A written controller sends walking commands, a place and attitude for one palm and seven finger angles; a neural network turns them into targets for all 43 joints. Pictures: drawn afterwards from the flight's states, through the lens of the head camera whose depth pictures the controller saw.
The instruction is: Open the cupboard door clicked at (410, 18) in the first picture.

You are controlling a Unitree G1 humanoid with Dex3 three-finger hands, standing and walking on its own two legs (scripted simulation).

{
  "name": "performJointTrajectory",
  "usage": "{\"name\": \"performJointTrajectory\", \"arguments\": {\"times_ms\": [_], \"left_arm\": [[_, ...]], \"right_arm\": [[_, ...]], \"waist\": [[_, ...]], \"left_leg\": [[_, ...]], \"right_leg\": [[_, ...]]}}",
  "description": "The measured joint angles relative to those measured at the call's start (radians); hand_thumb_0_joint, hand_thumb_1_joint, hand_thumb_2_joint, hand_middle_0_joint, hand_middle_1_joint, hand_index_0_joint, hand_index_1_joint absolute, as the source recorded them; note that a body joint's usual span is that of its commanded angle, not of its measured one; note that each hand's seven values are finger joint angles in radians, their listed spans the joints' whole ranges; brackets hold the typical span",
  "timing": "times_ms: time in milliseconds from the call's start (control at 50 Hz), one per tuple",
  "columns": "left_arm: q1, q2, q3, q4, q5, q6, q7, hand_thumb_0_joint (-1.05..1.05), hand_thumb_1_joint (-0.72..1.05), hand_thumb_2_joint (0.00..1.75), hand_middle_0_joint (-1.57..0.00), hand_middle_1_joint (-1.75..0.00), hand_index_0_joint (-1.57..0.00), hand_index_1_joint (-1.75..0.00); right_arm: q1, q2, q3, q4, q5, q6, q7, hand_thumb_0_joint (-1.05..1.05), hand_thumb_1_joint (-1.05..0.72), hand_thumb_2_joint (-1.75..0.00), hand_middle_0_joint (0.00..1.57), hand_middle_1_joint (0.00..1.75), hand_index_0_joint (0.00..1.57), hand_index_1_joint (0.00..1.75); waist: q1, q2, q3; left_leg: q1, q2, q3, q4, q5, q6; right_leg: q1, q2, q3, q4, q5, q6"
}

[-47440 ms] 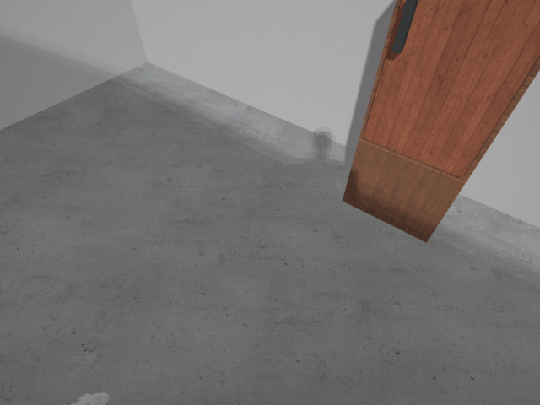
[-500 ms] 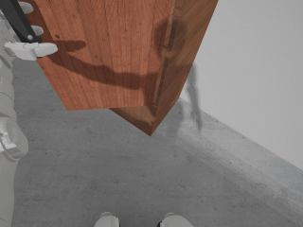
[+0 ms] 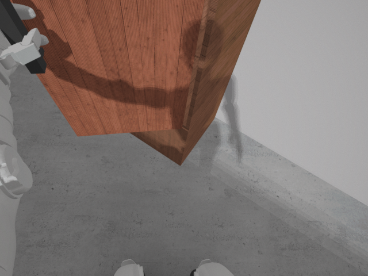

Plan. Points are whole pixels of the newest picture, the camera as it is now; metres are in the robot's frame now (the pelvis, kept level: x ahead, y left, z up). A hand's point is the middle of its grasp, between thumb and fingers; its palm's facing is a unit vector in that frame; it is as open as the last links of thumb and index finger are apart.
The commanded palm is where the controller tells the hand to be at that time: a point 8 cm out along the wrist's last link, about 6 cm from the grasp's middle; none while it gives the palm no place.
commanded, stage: pull the door open along its arc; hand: left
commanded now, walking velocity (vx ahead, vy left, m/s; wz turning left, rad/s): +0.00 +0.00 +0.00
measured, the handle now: (21, 29) +0.59 +0.25 +0.15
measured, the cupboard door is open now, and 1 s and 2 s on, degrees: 42 64 87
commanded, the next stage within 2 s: none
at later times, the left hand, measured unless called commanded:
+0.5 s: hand (31, 63) +0.50 +0.22 +0.15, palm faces +0.01 -1.00 +0.01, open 6.1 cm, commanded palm +0.43 +0.26 +0.15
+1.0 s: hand (57, 101) +0.41 +0.16 +0.15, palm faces +0.51 -0.86 +0.00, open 5.9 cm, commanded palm +0.38 +0.20 +0.15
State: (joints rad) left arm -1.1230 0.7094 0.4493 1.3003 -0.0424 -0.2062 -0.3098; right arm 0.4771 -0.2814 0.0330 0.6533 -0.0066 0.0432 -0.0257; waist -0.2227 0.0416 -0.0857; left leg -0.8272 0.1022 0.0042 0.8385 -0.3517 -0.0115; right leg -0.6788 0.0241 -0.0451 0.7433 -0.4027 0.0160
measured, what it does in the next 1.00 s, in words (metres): stands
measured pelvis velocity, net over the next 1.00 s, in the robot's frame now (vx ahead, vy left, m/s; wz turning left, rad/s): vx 0.00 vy -0.03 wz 0.07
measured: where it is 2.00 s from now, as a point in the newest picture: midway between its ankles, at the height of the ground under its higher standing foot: outside the picture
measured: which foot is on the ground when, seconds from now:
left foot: down 0.00-1.00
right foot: down 0.00-1.00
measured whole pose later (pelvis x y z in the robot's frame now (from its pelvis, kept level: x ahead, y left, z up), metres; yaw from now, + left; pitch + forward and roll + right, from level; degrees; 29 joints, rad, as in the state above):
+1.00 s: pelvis +0.00 -0.03 +0.02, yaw +4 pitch +6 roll -1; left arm -0.58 0.08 0.23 0.59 -0.02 0.01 0.40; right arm 0.17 -0.20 0.02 0.64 -0.02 0.02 -0.03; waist -0.02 0.03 -0.10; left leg -0.49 0.06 -0.02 0.68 -0.30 -0.04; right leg -0.37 -0.01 -0.08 0.67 -0.41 -0.01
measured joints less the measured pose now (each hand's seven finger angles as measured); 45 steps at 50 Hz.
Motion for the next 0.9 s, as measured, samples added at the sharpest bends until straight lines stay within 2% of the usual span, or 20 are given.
{"name": "performJointTrajectory", "arguments": {"times_ms": [180,300,440,580,620,660,760,840,900], "left_arm": [[-0.001,0.003,0.002,0.002,0.001,0.003,-0.009,0.0,0.68,0.8,-0.36,-1.35,-0.4,-1.35],[0.082,-0.027,0.018,-0.071,-0.026,0.009,-0.008,0.0,0.69,0.79,-0.35,-1.35,-0.38,-1.35],[0.264,-0.112,0.019,-0.242,-0.087,0.021,-0.015,-0.01,0.68,0.74,-0.35,-1.35,-0.36,-1.35],[0.506,-0.245,-0.025,-0.53,-0.169,0.083,0.001,0.0,0.65,0.7,-0.34,-1.35,-0.35,-1.35],[0.57,-0.321,-0.042,-0.643,-0.189,0.119,0.083,0.01,0.64,0.7,-0.34,-1.35,-0.35,-1.35],[0.641,-0.403,-0.066,-0.77,-0.188,0.151,0.193,0.02,0.64,0.7,-0.33,-1.35,-0.36,-1.35],[0.753,-0.564,-0.167,-0.982,-0.113,0.223,0.449,0.0,0.64,0.72,-0.32,-1.35,-0.37,-1.35],[0.711,-0.634,-0.225,-0.963,-0.04,0.273,0.615,-0.03,0.66,0.76,-0.32,-1.35,-0.37,-1.34],[0.631,-0.649,-0.234,-0.867,0.003,0.283,0.696,-0.03,0.68,0.79,-0.32,-1.35,-0.37,-1.34]], "right_arm": [[-0.019,-0.004,0.001,-0.017,0.002,0.003,-0.003,0.0,-0.91,-0.9,0.2,0.3,0.2,0.3],[-0.015,-0.006,-0.007,-0.031,0.005,0.017,0.002,0.0,-0.91,-0.9,0.2,0.3,0.2,0.3],[-0.014,-0.004,-0.018,-0.052,0.023,0.042,0.01,0.0,-0.91,-0.9,0.2,0.3,0.2,0.3],[-0.056,0.002,-0.03,-0.09,0.048,0.041,0.015,0.01,-0.91,-0.9,0.2,0.3,0.2,0.3],[-0.077,0.008,-0.037,-0.096,0.05,0.026,0.02,0.01,-0.91,-0.9,0.2,0.3,0.2,0.3],[-0.108,0.015,-0.04,-0.096,0.048,0.012,0.03,0.01,-0.91,-0.9,0.2,0.3,0.2,0.3],[-0.203,0.04,-0.037,-0.09,0.033,-0.008,0.041,0.01,-0.91,-0.9,0.2,0.3,0.2,0.3],[-0.277,0.058,-0.025,-0.067,0.012,-0.009,0.025,0.01,-0.91,-0.9,0.2,0.3,0.2,0.3],[-0.314,0.07,-0.017,-0.043,-0.004,-0.011,0.01,0.01,-0.91,-0.9,0.2,0.3,0.2,0.3]], "waist": [[0.002,0.0,-0.002],[0.017,0.003,-0.013],[0.052,0.005,-0.03],[0.105,0.006,-0.042],[0.128,0.006,-0.045],[0.147,0.005,-0.048],[0.184,0.003,-0.043],[0.203,0.0,-0.03],[0.207,-0.003,-0.024]], "left_leg": [[-0.002,-0.001,0.002,0.001,-0.001,0.0],[0.03,0.002,0.021,-0.014,-0.006,0.001],[0.111,0.001,0.045,-0.05,-0.012,0.002],[0.216,-0.009,0.061,-0.101,-0.009,0.001],[0.242,-0.012,0.062,-0.114,-0.007,0.0],[0.268,-0.017,0.061,-0.128,-0.003,-0.002],[0.322,-0.03,0.045,-0.151,0.01,-0.008],[0.344,-0.039,0.016,-0.155,0.024,-0.015],[0.345,-0.043,-0.005,-0.156,0.037,-0.021]], "right_leg": [[-0.004,-0.001,0.003,0.005,-0.002,0.0],[0.017,0.0,0.02,-0.005,-0.002,0.002],[0.085,-0.004,0.042,-0.035,-0.005,0.003],[0.179,-0.013,0.054,-0.072,-0.003,0.003],[0.205,-0.017,0.054,-0.083,-0.002,0.004],[0.228,-0.021,0.052,-0.091,-0.001,0.003],[0.289,-0.031,0.032,-0.104,-0.005,-0.001],[0.32,-0.036,0.002,-0.1,-0.01,-0.009],[0.325,-0.038,-0.018,-0.09,-0.011,-0.016]]}}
